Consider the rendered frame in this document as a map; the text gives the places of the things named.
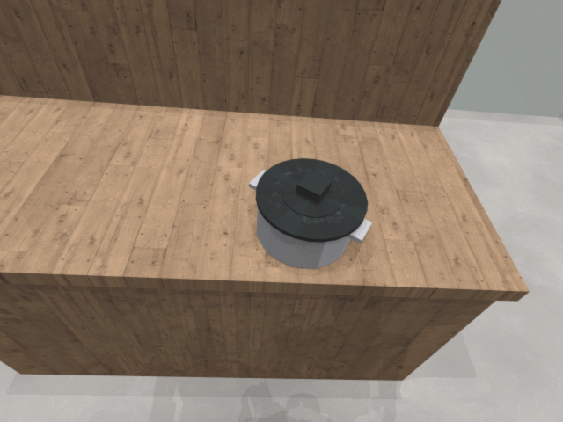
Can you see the table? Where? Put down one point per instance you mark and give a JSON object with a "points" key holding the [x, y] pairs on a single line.
{"points": [[129, 133]]}

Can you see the knob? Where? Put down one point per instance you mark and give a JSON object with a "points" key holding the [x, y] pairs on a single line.
{"points": [[313, 186]]}

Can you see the pot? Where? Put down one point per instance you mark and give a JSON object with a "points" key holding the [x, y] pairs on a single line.
{"points": [[299, 253]]}

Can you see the lid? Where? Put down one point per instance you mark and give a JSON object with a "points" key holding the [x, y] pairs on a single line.
{"points": [[338, 214]]}

